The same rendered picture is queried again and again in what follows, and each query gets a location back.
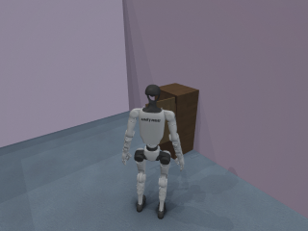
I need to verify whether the right robot forearm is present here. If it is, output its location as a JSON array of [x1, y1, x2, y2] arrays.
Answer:
[[172, 134, 184, 159]]

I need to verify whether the humanoid robot torso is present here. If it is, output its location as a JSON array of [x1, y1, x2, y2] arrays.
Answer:
[[139, 106, 166, 162]]

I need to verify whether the right robot upper arm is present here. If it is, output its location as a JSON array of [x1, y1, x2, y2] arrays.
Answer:
[[164, 110, 178, 141]]

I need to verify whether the left robot foot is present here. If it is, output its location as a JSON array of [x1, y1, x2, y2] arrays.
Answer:
[[137, 195, 146, 213]]

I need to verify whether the robot right hand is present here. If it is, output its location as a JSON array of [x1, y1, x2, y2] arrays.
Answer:
[[174, 156, 185, 171]]

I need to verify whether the cupboard door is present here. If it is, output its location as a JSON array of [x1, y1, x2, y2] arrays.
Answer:
[[145, 97, 175, 145]]

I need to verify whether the left robot upper arm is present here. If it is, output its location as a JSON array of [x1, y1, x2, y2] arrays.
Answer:
[[125, 108, 141, 138]]

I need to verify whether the left robot forearm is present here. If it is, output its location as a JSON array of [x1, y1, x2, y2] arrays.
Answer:
[[122, 130, 132, 153]]

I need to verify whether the robot left hand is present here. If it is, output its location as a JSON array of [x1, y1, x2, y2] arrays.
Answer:
[[121, 152, 132, 166]]

